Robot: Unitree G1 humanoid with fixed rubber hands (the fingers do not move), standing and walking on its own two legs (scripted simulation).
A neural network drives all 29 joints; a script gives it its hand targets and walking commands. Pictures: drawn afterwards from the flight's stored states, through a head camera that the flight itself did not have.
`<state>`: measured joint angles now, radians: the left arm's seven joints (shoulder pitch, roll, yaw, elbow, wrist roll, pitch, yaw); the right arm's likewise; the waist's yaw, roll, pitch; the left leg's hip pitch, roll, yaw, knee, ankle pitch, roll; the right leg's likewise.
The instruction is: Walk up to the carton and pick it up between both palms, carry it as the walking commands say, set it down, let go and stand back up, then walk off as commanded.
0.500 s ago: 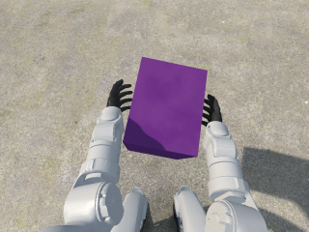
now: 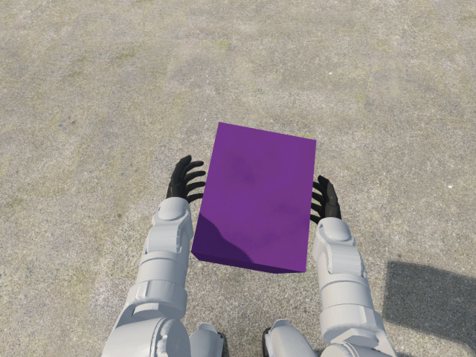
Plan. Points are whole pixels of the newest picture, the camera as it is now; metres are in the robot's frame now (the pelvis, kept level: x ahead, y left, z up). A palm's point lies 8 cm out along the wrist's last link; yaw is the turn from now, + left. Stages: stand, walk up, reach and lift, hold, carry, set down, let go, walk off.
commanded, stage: reach and lift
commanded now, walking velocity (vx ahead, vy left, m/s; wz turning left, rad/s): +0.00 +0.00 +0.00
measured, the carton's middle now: (250, 207) +0.40 -0.01 -0.10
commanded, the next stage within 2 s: none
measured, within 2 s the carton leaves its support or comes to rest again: neither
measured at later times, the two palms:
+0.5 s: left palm (166, 198) +0.36 +0.12 +0.05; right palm (340, 215) +0.33 -0.15 +0.03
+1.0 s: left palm (151, 192) +0.34 +0.12 +0.11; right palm (355, 212) +0.32 -0.14 +0.09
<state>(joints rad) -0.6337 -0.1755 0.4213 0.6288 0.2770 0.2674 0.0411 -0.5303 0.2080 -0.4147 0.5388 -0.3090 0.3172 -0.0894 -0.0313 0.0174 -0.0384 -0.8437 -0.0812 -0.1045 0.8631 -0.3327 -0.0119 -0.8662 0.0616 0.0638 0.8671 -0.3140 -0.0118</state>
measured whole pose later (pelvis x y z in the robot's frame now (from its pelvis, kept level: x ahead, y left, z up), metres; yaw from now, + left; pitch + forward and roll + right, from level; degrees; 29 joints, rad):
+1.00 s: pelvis +0.03 +0.00 +0.05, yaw -1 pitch -6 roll +0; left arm -0.44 -0.21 0.34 0.52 0.31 0.60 0.06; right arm -0.37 0.18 -0.26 0.47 -0.30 0.68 -0.07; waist -0.03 -0.01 -0.03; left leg -0.11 -0.05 -0.11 0.44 -0.22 0.00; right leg -0.13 0.05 0.08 0.44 -0.20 -0.02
